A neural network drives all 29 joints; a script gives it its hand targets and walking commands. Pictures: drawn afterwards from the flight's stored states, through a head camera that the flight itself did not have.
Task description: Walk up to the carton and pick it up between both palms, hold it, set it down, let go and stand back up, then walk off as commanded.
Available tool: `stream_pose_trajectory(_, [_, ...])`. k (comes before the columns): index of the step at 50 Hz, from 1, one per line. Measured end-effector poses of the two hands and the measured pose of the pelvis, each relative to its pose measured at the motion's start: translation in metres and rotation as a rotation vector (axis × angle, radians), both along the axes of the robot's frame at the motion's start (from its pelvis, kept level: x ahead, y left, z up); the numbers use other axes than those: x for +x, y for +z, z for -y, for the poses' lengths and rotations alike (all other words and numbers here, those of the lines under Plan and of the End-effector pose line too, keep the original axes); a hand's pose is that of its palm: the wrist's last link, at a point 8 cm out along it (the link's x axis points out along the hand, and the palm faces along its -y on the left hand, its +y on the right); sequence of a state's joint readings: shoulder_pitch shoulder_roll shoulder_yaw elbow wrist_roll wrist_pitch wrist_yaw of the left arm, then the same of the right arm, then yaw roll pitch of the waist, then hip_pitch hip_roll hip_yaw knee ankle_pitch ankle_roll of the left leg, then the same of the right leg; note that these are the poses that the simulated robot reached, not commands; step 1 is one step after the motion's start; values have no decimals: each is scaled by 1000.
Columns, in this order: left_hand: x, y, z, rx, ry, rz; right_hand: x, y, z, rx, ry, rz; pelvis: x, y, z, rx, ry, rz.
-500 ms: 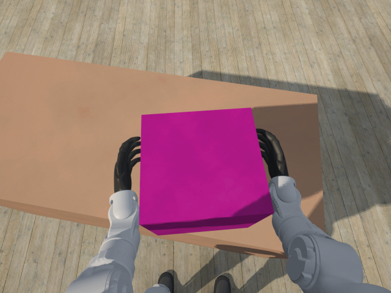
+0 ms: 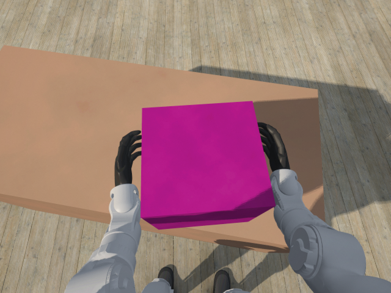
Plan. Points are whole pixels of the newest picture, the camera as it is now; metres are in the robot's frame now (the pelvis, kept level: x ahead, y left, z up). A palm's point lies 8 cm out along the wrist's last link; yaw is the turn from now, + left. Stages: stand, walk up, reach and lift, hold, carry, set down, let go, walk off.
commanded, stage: set down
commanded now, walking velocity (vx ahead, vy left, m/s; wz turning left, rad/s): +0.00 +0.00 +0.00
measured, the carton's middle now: (201, 171) +0.36 +0.01 -0.10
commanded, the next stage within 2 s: none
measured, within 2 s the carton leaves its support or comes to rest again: neither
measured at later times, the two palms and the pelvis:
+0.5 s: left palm (126, 178) +0.33 +0.17 -0.05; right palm (285, 169) +0.36 -0.18 -0.05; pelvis -0.03 +0.01 -0.01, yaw -1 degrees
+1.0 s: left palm (121, 201) +0.28 +0.17 -0.06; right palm (326, 192) +0.31 -0.26 -0.05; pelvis -0.05 -0.01 -0.02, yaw -1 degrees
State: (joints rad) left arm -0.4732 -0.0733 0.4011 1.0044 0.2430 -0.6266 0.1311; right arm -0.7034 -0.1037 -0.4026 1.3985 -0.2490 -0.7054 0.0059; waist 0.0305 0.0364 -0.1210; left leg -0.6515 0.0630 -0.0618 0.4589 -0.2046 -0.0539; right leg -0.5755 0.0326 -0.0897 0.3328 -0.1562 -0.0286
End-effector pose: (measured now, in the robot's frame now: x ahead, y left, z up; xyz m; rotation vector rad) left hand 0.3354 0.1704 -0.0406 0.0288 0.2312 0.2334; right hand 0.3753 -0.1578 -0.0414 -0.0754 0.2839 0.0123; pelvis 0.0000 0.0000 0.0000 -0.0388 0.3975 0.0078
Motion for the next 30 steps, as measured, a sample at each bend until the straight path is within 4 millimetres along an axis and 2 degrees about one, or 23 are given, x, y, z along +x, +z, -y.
stream_pose_trajectory(14, [1,-7,0,-9,3,-11,-5,-11,1,-19,1,-75,-18,-8,-8,-14,-7,-44])
stream_pose_trajectory(20, [-3,-7,2,-29,10,-20,-13,-14,5,-20,-6,-105,-22,-11,-11,-18,-9,-54])
stream_pose_trajectory(24, [-7,-8,2,-37,5,-28,-17,-11,16,-29,-31,-101,-26,-12,-12,-20,-10,-47])
stream_pose_trajectory(30, [-18,-9,2,-33,-11,-34,-20,3,47,-64,-70,-68,-32,-14,-11,-20,-11,-30])
